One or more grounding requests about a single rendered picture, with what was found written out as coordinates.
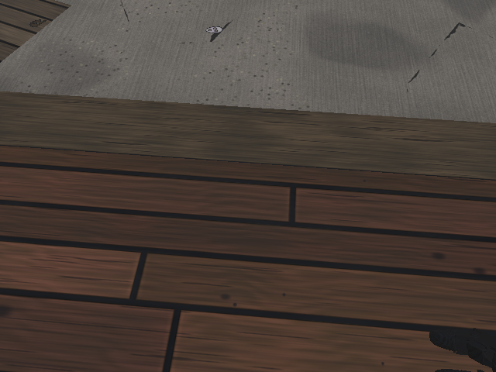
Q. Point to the right robot hand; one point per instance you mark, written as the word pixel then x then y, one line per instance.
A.
pixel 477 344

